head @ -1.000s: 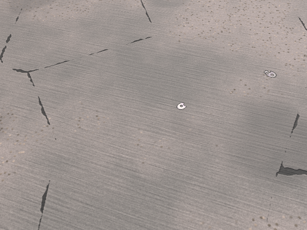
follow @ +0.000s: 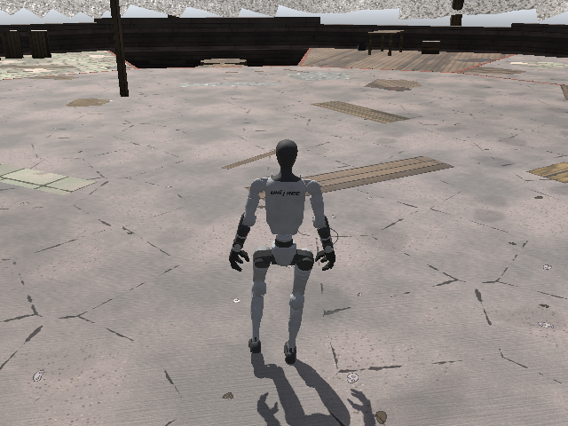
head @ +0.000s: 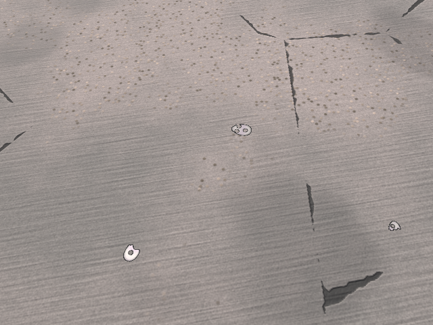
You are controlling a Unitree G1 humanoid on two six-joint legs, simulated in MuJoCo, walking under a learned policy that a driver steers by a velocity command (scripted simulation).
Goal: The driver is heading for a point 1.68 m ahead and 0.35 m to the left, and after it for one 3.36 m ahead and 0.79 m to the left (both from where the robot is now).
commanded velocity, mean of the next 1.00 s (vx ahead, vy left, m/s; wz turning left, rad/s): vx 0.06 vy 0.00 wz -0.07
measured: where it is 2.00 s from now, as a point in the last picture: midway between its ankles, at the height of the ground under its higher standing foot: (216, 308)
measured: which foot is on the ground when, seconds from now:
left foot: up 0.00-0.30, down 0.32-1.00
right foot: down 0.00-1.00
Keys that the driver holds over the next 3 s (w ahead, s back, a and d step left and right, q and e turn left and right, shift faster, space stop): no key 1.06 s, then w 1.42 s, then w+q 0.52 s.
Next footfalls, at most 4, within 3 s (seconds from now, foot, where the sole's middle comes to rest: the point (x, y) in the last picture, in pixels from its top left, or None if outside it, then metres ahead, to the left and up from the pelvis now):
0.32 left None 0.21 0.12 -0.78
1.42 left None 0.32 0.14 -0.78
1.92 right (243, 251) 0.66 -0.03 -0.78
2.48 left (195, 172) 0.97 0.13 -0.78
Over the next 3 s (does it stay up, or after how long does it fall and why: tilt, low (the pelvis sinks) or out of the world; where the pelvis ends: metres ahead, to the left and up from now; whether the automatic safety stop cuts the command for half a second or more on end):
stays up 1.08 0.05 -0.01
